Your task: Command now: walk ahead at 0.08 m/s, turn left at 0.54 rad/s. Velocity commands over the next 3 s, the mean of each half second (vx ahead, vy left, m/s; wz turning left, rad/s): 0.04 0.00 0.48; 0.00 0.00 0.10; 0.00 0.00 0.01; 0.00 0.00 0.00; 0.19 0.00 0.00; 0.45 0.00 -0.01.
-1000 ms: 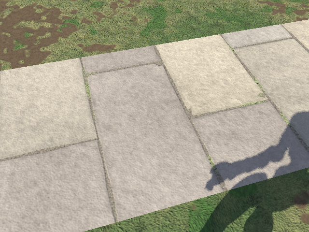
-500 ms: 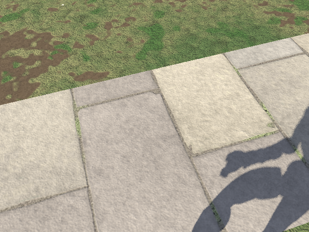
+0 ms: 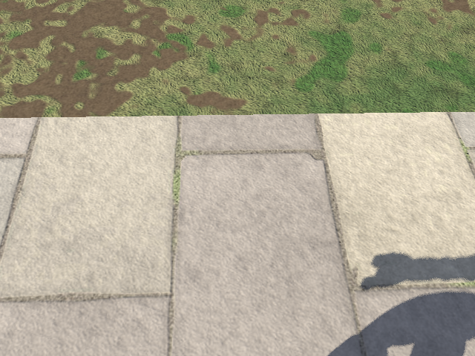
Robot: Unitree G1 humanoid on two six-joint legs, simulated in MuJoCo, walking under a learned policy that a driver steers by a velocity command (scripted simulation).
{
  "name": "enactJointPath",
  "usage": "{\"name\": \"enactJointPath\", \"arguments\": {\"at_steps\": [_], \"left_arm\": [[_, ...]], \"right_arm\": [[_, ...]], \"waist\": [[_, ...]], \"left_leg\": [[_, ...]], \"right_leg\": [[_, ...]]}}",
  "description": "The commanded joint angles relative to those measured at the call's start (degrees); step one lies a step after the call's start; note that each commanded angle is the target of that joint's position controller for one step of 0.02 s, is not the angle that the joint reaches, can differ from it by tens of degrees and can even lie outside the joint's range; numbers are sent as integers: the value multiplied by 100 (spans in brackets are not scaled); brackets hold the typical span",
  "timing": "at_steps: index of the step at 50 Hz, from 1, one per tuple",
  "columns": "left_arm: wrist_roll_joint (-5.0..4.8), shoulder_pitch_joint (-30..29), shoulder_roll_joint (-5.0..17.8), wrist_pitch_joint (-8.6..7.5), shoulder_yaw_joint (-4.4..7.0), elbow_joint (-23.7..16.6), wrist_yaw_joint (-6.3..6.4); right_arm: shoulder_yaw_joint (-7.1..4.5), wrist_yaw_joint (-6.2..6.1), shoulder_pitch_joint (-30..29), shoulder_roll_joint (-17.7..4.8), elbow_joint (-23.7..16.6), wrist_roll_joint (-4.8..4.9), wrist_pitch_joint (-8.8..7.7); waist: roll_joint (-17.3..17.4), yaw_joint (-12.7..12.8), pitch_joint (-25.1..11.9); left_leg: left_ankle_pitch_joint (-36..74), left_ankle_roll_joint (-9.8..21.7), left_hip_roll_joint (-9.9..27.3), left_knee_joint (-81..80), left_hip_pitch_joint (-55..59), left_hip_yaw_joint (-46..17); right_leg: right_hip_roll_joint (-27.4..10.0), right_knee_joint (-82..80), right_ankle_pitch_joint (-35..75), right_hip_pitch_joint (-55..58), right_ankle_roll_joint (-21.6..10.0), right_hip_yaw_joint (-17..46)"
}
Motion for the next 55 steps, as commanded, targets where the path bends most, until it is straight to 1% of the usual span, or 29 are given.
{"name": "enactJointPath", "arguments": {"at_steps": [1,4,7,10,12,13,14,15,16,17,18,19,20,22,25,26,27,28,29,30,31,32,33,34,35,37,40,47,55], "left_arm": [[30,625,452,36,144,-185,82],[22,437,421,63,132,-204,91],[-8,203,423,47,145,-284,57],[-46,139,461,-53,175,-333,-6],[-69,383,465,-121,218,-269,-61],[-47,559,577,-137,275,-219,-67],[68,687,993,-115,374,-259,-40],[260,523,1380,-46,467,-224,-48],[296,280,1048,-73,397,-415,-39],[217,11,773,-78,321,-497,-8],[112,-177,629,-71,277,-534,-2],[14,-203,536,-64,239,-526,3],[-7,-161,492,-42,202,-503,12],[20,-7,456,5,189,-441,12],[14,85,528,52,208,-363,8],[-1,165,622,69,236,-323,-7],[-24,260,699,87,256,-283,-23],[-61,278,732,99,257,-256,-35],[-112,235,707,106,238,-234,-45],[-159,387,625,80,206,-151,-56],[-109,577,534,11,163,-89,-80],[98,640,295,-88,74,-168,-145],[126,630,64,-139,6,-166,-157],[159,264,325,-135,43,-132,-139],[133,84,382,-126,71,-111,-139],[93,150,393,-51,86,-37,-100],[61,270,320,-37,78,113,-81],[36,367,316,-27,100,462,-27],[2,435,338,-2,113,859,37]], "right_arm": [[-279,-118,-42,-910,-452,-43,5],[-322,-228,-74,-988,-501,29,93],[-327,-266,-120,-969,-547,30,185],[-329,-253,-30,-936,-559,37,243],[-317,-258,-102,-897,-587,94,289],[-291,-269,-34,-807,-579,132,307],[-214,-262,196,-518,-584,111,310],[-240,-241,133,-541,-789,142,240],[-371,-236,182,-989,-672,9,163],[-436,-226,305,-1090,-494,57,182],[-415,-257,467,-938,-322,59,251],[-376,-279,524,-799,-275,30,305],[-321,-273,513,-622,-266,42,333],[-233,-269,261,-435,-362,94,323],[-90,-227,-25,-179,-464,54,291],[-69,-204,-92,-165,-487,60,282],[-89,-190,-84,-249,-470,85,276],[-110,-178,16,-302,-405,98,270],[-115,-165,205,-291,-294,90,260],[-113,-159,295,-313,-224,53,251],[-124,-185,330,-502,-264,0,248],[-187,-245,423,-913,-309,-69,264],[-114,-202,84,-658,-208,-105,257],[-48,-142,-95,-309,-309,-104,208],[-22,-128,-17,-229,-218,-152,168],[-33,-122,22,-358,-159,-116,92],[16,-152,127,-251,-67,-91,54],[40,-176,148,-198,108,-73,27],[38,-194,284,-149,475,-47,4]], "waist": [[588,228,-1164],[637,144,-1320],[845,50,-1159],[1006,-28,-1102],[1039,141,-1071],[931,219,-1049],[38,111,-1147],[-1715,-75,-765],[-1292,20,-776],[-825,-81,-743],[-598,-157,-677],[-606,-112,-623],[-607,-91,-580],[-771,36,-578],[-1070,191,-771],[-1190,261,-783],[-1239,309,-784],[-1203,272,-771],[-1114,149,-734],[-971,96,-671],[-688,149,-817],[387,338,-1141],[1175,499,-1066],[816,259,-835],[691,173,-741],[660,169,-457],[528,189,-347],[228,191,-324],[135,188,-357]], "left_leg": [[1293,1065,1389,-905,846,-1694],[282,916,1281,-894,773,-1810],[-862,760,1162,-960,617,-2068],[-934,685,1179,-812,845,-2437],[-762,529,1063,-564,844,-2549],[-957,324,853,-322,614,-2437],[-2109,-18,389,712,-3,-1840],[-3011,-342,-478,1905,-1024,-551],[-2966,-557,-98,3161,-1004,-772],[-2618,-629,-75,3660,-907,-791],[-2364,-744,-54,3941,-860,-711],[-2148,-839,-55,4224,-941,-698],[-2060,-907,-58,4285,-859,-631],[-1923,-996,17,3672,-759,-403],[-2075,-1030,367,2084,11,-98],[-2175,-1011,413,1647,290,49],[-2086,-989,396,1263,496,162],[-1754,-934,379,731,735,233],[-1115,-828,349,-82,1115,315],[-439,-674,359,-851,1535,254],[189,-487,700,-871,2179,-205],[1722,-192,1494,-452,2730,-975],[1110,265,1660,-389,1904,-1019],[169,191,1349,-490,1609,-896],[-293,6,1159,-514,1525,-775],[-399,-142,1042,-539,1284,-700],[-458,-193,973,-507,1175,-634],[-453,-207,875,-479,1168,-558],[-222,-247,760,-433,1246,-404]], "right_leg": [[-6,-752,256,113,127,54],[42,-1340,737,273,201,152],[118,-1891,922,436,181,197],[202,-2591,812,659,73,206],[248,-3626,1199,1206,-85,90],[28,-4254,1560,1717,-219,149],[-1149,-4654,1595,2336,-646,1115],[-2108,-5020,2487,2116,-1546,2517],[-2291,-4996,2663,1871,-1856,2689],[-1949,-4845,2757,1779,-1654,2077],[-1567,-4720,2778,1795,-1407,1550],[-1445,-4669,2900,1875,-1359,1325],[-1317,-4664,3105,1842,-1365,1073],[-1137,-4653,3185,2069,-1394,754],[-1117,-4507,3289,2285,-1414,588],[-1168,-4490,3360,2262,-1460,624],[-1217,-4447,3438,2269,-1499,702],[-1224,-4362,3478,2252,-1491,733],[-1178,-4251,3513,2144,-1415,697],[-1092,-4197,3417,1973,-1225,659],[-1002,-4119,2995,1603,-880,599],[-576,-3530,2088,1182,-503,115],[-319,-3911,1142,1457,-196,-219],[-284,-3889,1420,1692,-25,-239],[-249,-3888,1643,1725,2,-291],[-259,-3892,1831,1759,-25,-280],[-272,-3959,1881,1846,-62,-270],[-293,-4021,1970,1976,-11,-269],[-305,-4035,2093,2074,-18,-276]]}}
